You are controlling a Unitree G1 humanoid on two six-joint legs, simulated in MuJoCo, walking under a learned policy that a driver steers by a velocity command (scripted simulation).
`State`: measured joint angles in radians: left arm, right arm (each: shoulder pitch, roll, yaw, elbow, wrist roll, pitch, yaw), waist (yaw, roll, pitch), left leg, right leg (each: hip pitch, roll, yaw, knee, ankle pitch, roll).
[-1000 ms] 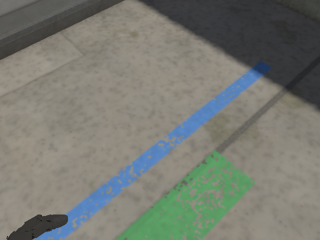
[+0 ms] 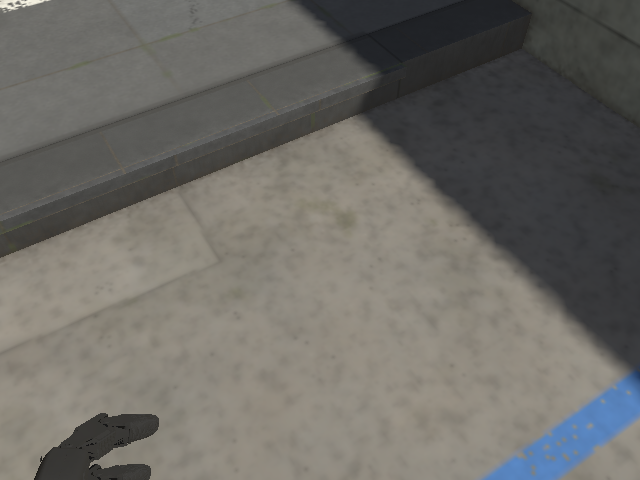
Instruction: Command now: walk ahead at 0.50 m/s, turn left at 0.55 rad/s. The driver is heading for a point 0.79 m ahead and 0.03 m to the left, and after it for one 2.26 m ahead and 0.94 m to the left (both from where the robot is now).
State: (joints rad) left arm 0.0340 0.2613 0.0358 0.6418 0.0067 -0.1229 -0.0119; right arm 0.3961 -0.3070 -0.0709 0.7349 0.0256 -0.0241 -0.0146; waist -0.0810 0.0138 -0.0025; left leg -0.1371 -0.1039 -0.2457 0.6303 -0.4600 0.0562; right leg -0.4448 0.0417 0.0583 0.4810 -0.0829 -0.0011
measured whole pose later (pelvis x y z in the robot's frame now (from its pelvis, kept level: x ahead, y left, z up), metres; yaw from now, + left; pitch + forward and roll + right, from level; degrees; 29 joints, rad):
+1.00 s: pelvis +0.52 +0.09 +0.00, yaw +1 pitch +2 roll +2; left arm 0.09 0.25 0.04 0.72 -0.02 -0.03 -0.07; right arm 0.33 -0.28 -0.08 0.82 0.01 -0.05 -0.02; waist -0.06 -0.02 0.03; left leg 0.12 0.02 0.26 0.31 -0.44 -0.03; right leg -0.57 -0.04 -0.05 0.62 -0.10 -0.08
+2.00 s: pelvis +0.79 +0.07 +0.01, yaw +22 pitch +2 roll -1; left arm 0.12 0.29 0.07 0.80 0.00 -0.03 0.03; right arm 0.13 -0.32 -0.08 0.69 0.02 0.04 -0.04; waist -0.01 0.03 0.03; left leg -0.38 -0.15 -0.22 0.54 -0.19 0.04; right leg -0.28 0.04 0.09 0.48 -0.22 0.03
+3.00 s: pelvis +0.79 +0.10 +0.01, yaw +44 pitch -1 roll +0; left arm 0.18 0.26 0.03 0.83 0.01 -0.02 0.01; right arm 0.16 -0.25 -0.02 0.79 -0.01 0.02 -0.01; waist 0.00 0.02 0.03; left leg -0.22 -0.05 -0.06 0.50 -0.27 0.03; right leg -0.21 -0.02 0.01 0.50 -0.28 0.02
